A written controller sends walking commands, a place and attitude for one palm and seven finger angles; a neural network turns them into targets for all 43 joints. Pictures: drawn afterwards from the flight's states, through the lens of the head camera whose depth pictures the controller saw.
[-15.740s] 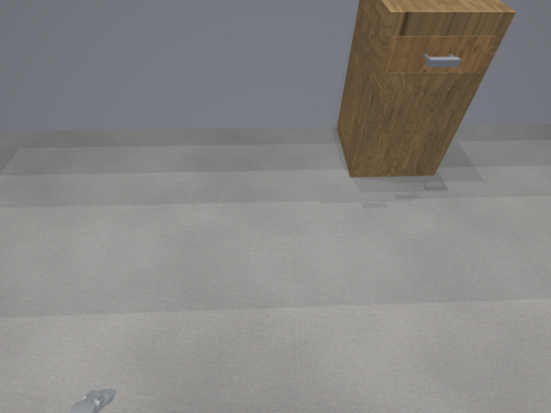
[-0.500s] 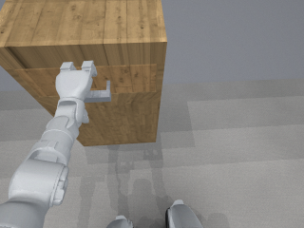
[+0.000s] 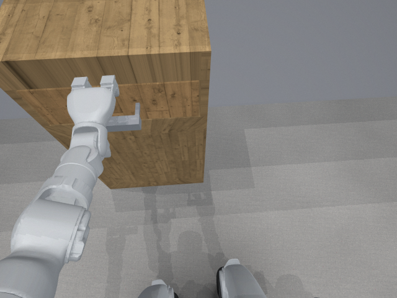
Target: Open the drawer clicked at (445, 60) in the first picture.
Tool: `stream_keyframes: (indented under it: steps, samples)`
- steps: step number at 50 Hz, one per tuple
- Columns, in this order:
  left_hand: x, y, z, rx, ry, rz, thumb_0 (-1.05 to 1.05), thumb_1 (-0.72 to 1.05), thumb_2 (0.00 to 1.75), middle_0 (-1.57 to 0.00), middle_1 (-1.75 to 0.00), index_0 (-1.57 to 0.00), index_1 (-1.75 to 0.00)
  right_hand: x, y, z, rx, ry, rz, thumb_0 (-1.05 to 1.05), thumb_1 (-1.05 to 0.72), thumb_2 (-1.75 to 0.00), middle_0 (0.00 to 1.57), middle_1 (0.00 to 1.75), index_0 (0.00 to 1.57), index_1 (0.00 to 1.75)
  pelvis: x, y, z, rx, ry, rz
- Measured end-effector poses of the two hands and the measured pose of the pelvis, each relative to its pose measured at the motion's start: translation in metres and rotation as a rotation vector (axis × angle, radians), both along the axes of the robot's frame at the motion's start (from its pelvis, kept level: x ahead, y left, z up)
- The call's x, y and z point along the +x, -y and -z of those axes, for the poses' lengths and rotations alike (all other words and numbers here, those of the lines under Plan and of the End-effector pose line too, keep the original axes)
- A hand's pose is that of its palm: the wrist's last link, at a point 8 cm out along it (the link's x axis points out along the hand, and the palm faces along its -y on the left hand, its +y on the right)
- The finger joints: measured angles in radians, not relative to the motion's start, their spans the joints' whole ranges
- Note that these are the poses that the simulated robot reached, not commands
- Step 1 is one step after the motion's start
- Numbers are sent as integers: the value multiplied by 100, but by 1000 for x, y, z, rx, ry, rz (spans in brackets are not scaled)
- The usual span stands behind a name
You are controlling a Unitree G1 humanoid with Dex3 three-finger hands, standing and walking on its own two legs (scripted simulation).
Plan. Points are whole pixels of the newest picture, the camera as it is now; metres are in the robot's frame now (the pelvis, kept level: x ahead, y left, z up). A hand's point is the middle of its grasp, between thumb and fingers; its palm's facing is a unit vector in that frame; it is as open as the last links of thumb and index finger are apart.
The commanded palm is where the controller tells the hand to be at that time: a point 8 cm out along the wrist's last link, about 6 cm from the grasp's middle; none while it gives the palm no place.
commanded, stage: move the hooked fingers above the handle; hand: left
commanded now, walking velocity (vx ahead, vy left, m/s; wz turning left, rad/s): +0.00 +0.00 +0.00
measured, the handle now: (116, 115) +0.54 +0.16 -0.06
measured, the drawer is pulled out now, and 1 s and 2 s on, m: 0.00 0.00 0.00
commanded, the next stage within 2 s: lower the fingers behind the handle in 1.92 s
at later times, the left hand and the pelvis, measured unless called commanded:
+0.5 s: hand (101, 122) +0.49 +0.18 +0.00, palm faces -0.05 +0.03 -1.00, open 13.7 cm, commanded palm +0.47 +0.19 +0.05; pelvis +0.00 +0.00 +0.00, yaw +0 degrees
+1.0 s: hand (101, 120) +0.50 +0.18 +0.00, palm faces -0.05 +0.01 -1.00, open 13.7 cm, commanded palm +0.47 +0.17 +0.06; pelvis +0.00 +0.01 +0.00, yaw +0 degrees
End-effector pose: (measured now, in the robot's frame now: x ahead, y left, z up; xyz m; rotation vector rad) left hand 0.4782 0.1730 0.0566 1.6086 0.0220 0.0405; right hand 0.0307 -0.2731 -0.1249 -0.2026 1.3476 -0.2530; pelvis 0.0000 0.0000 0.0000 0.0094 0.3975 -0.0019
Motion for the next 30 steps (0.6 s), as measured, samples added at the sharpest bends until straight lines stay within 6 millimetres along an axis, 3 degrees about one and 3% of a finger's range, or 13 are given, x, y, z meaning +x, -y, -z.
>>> stream_keyframes:
  steps: [5, 8, 13, 21, 26, 30]
  samples:
    - [-8, -11, 14, -15, -151, -65, 0, -48, 30, -32, -120, -33, -122, -13, -4, 0, 13, -33, 28, 1, -90, -90, 20, 30, 20, 30, 0, 1, -5, 4, 7, 4]
    - [-12, -7, 14, -58, -185, -3, 0, -48, 30, -32, -120, -33, -121, -19, -5, -4, -1, -39, 30, 1, -90, -90, 20, 30, 20, 30, 2, 2, -6, 1, 12, -5]
    - [-8, 10, 0, -90, -82, 145, 0, -49, 30, -32, -120, -33, -120, -25, -1, -7, -29, -50, 10, 1, -90, -90, 20, 30, 20, 30, 3, 2, -2, -6, 5, -23]
    - [1, 11, -6, -50, 46, 67, 0, -48, 30, -36, -124, -33, -123, -27, -1, 2, 0, -60, 14, 1, -90, -90, 20, 30, 20, 30, -2, -2, 4, -6, -11, -7]
    - [-5, -5, 6, -5, -93, -66, 0, -48, 30, -34, -123, -32, -123, -22, -7, 0, 21, -31, 41, 1, -90, -90, 20, 30, 20, 30, -5, -3, -2, 3, 8, 11]
    - [-12, -16, 12, -38, -179, -56, 0, -48, 30, -33, -122, -32, -121, -20, -9, -5, 5, -6, 39, 1, -90, -90, 20, 30, 20, 30, -6, -2, -5, 3, 19, 8]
